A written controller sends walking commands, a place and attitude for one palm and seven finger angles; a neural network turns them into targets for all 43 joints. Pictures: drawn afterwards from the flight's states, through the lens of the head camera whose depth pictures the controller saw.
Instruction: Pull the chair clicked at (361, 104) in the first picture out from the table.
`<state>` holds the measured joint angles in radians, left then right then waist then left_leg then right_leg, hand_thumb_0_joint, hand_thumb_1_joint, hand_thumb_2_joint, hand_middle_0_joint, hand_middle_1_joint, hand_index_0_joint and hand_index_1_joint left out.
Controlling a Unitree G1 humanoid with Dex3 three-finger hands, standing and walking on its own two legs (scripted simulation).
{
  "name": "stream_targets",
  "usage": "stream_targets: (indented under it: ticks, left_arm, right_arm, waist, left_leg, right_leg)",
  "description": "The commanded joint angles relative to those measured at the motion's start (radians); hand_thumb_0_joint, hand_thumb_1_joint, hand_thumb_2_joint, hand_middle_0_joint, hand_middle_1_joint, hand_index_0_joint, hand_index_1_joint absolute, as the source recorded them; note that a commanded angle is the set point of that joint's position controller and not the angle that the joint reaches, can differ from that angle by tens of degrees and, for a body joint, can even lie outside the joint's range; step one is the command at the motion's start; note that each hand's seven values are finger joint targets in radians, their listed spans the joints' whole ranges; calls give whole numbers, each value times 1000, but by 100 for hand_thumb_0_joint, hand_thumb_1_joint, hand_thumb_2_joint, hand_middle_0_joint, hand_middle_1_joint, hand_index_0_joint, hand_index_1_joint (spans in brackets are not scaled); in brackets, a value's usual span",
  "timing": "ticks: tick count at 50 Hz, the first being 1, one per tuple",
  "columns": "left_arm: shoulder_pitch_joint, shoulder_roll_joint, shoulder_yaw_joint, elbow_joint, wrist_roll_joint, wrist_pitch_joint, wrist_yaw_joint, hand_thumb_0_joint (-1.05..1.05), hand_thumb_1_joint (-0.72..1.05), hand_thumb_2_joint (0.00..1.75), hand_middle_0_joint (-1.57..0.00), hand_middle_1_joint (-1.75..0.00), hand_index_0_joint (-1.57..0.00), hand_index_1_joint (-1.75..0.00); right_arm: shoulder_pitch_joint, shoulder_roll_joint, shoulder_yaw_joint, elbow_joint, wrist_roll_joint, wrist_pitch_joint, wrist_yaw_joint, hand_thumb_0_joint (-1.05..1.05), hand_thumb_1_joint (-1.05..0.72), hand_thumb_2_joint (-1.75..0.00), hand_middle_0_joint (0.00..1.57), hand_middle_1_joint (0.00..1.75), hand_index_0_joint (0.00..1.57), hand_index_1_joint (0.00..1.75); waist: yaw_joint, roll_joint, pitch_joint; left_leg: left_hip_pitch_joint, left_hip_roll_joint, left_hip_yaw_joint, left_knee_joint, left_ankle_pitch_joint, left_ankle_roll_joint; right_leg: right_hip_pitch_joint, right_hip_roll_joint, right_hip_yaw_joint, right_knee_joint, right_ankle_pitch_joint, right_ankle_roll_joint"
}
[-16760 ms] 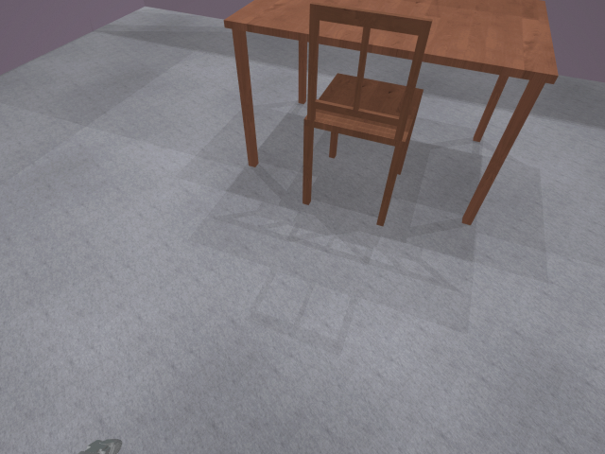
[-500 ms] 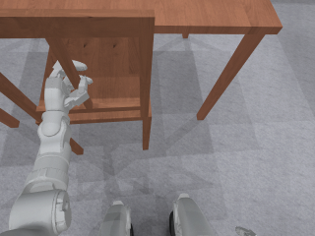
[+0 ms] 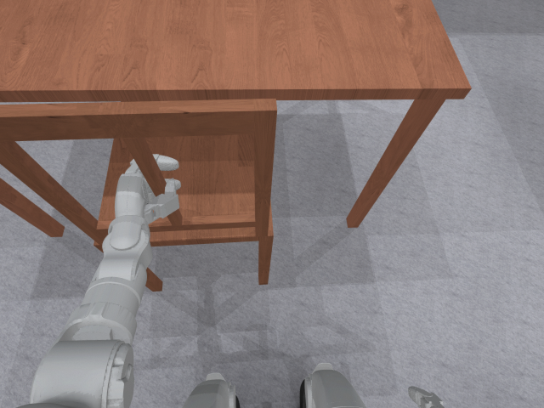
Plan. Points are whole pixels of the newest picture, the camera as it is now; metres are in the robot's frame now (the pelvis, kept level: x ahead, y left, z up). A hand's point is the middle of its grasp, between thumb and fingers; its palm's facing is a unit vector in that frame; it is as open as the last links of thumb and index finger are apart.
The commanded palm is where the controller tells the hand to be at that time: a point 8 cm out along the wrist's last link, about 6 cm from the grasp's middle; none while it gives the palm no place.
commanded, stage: step backward, pulling the chair out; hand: left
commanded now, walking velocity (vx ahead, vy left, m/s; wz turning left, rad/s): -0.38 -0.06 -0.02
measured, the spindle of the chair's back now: (159, 186) +0.46 +0.17 -0.04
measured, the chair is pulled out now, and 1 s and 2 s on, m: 0.05 0.20 0.22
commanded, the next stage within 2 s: none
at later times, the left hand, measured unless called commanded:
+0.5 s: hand (192, 233) +0.37 +0.11 -0.02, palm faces -0.01 -0.99 -0.15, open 5.1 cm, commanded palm +0.36 +0.16 -0.02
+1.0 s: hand (195, 285) +0.29 +0.10 -0.02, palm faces -0.02 -0.98 -0.17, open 5.2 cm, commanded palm +0.30 +0.15 -0.01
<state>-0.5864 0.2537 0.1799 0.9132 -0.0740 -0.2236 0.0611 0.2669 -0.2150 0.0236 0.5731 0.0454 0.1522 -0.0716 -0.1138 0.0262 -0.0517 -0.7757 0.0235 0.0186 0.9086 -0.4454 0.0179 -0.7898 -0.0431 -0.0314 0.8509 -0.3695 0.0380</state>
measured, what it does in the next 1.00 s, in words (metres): shifts its weight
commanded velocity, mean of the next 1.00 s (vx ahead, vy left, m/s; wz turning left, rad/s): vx -0.38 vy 0.01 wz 0.02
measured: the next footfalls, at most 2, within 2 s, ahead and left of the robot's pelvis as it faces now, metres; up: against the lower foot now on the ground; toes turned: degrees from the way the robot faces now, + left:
left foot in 1.92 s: -0.05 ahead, +0.11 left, +0.00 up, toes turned -1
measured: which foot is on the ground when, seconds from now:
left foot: down 0.00-1.00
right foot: down 0.00-1.00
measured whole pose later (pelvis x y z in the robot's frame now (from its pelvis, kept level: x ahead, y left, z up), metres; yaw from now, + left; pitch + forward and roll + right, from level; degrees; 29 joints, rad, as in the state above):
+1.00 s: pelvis -0.08 -0.01 +0.03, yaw -1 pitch +4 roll +0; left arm -0.50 0.15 0.00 1.07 -0.07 -0.27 0.10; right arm 0.25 -0.26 0.00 0.75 0.06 -0.06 -0.15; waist -0.05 0.02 0.08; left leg -0.49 0.02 0.06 0.65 -0.23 0.01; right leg -0.53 -0.04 -0.01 0.61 -0.16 0.02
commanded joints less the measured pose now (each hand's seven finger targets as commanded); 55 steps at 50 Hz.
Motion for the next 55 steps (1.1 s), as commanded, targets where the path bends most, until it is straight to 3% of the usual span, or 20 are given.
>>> stream_targets:
  ticks: [1,3,6,10,15,18,22,30,32,34,37,41,51,52,55]
  left_arm:
    - [-330,173,-53,-74,68,-16,41,0,90,90,-50,-145,-50,-145]
    - [-351,161,-67,-56,70,-29,39,0,90,90,-50,-145,-50,-145]
    - [-350,120,-94,-28,66,-42,25,0,90,90,-50,-145,-50,-145]
    - [-330,107,-100,-36,63,-56,15,0,90,90,-50,-145,-50,-145]
    - [-281,118,-93,-60,66,-66,16,0,90,90,-50,-145,-50,-145]
    - [-274,136,-86,-59,62,-67,20,0,90,90,-50,-145,-50,-145]
    - [-281,156,-86,-54,58,-69,31,0,90,90,-50,-145,-50,-145]
    - [-327,129,-126,-48,43,-78,48,0,90,90,-50,-145,-50,-145]
    - [-338,150,-113,-44,42,-82,56,0,90,90,-50,-145,-50,-145]
    - [-341,128,-134,-35,39,-87,58,0,90,90,-50,-145,-50,-145]
    - [-341,142,-129,-31,39,-96,64,0,90,90,-50,-145,-50,-145]
    - [-333,103,-162,-41,34,-106,65,0,90,90,-50,-145,-50,-145]
    - [-268,86,-172,-47,41,-110,66,0,90,90,-50,-145,-50,-145]
    - [-257,112,-151,-45,42,-108,69,0,90,90,-50,-145,-50,-145]
    - [-269,83,-170,-58,44,-111,65,0,90,90,-50,-145,-50,-145]
  right_arm:
    - [143,-173,-66,-19,-11,-20,-33,0,-90,-90,20,30,20,30]
    - [142,-173,-72,0,-11,-35,-38,0,-90,-90,20,30,20,30]
    - [133,-170,-78,17,-13,-58,-39,0,-90,-90,20,30,20,30]
    - [116,-170,-86,26,-15,-85,-42,0,-90,-90,20,30,20,30]
    - [116,-171,-89,35,-14,-99,-49,0,-90,-90,20,30,20,30]
    - [103,-170,-89,44,-7,-107,-55,0,-90,-90,20,30,20,30]
    - [89,-178,-86,53,-1,-123,-63,0,-90,-90,20,30,20,30]
    - [46,-172,-70,66,11,-166,-70,0,-90,-90,20,30,20,30]
    - [43,-180,-73,70,15,-179,-75,0,-90,-90,20,30,20,30]
    - [36,-174,-69,74,16,-194,-75,0,-90,-90,20,30,20,30]
    - [31,-184,-71,80,16,-214,-80,0,-90,-90,20,30,20,30]
    - [23,-173,-61,83,17,-235,-82,0,-90,-90,20,30,20,30]
    - [23,-172,-57,82,7,-247,-82,0,-90,-90,20,30,20,30]
    - [24,-180,-61,84,6,-248,-86,0,-90,-90,20,30,20,30]
    - [18,-169,-55,85,2,-248,-85,0,-90,-90,20,30,20,30]
  waist:
    - [5,69,-447]
    - [11,134,-439]
    - [23,180,-412]
    - [34,180,-395]
    - [34,94,-424]
    - [35,52,-433]
    - [38,43,-430]
    - [50,42,-353]
    - [50,14,-334]
    - [55,6,-311]
    - [61,-9,-293]
    - [69,-19,-271]
    - [79,-40,-234]
    - [81,-51,-231]
    - [81,-5,-242]
  left_leg:
    - [369,94,-63,-198,681,-8]
    - [439,113,-73,-222,775,-13]
    - [501,140,-99,-256,822,-12]
    - [525,160,-109,-289,811,-6]
    - [522,151,-84,-284,815,-21]
    - [490,137,-57,-287,708,-29]
    - [453,114,-47,-307,566,-30]
    - [408,103,-57,-360,323,-9]
    - [416,94,-52,-361,259,-6]
    - [417,90,-52,-363,210,-6]
    - [423,82,-52,-361,173,-8]
    - [424,91,-54,-385,128,-3]
    - [405,86,-62,-378,102,-8]
    - [414,87,-65,-382,119,-8]
    - [420,116,-76,-410,168,-2]
  right_leg:
    - [400,-47,28,-136,641,-29]
    - [386,-45,31,-157,624,-29]
    - [354,-23,23,-172,497,-28]
    - [372,-13,27,-185,439,-31]
    - [459,-39,43,-208,628,-37]
    - [507,-68,64,-234,695,-44]
    - [522,-87,73,-257,640,-47]
    - [478,-76,75,-302,292,-28]
    - [455,-79,83,-332,203,-27]
    - [440,-88,94,-351,136,-30]
    - [426,-97,108,-380,77,-36]
    - [412,-85,102,-369,25,-30]
    - [401,-91,121,-367,10,-47]
    - [401,-86,119,-370,24,-44]
    - [411,-64,89,-308,68,-36]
